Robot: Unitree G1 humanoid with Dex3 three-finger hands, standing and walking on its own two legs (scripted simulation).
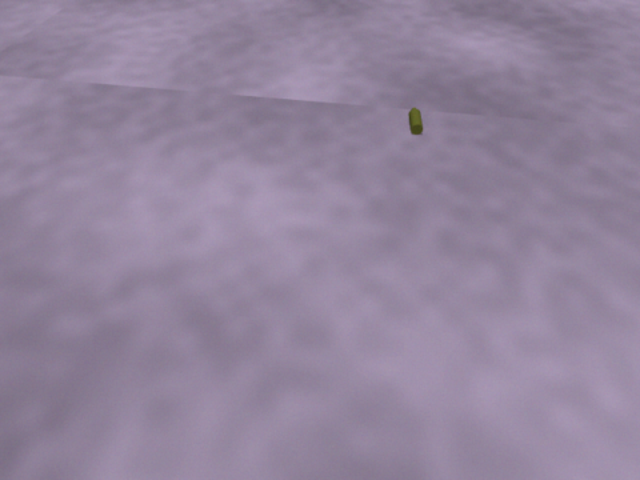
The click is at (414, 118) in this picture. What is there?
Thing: lying bottle
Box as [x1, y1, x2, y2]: [409, 108, 422, 134]
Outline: 412,108 409,112 410,128 412,133 417,134 422,130 420,114 417,109
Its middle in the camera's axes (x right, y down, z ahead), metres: +0.54 -0.66 +2.15
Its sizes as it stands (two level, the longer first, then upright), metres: 0.194 0.063 0.063
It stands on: the floor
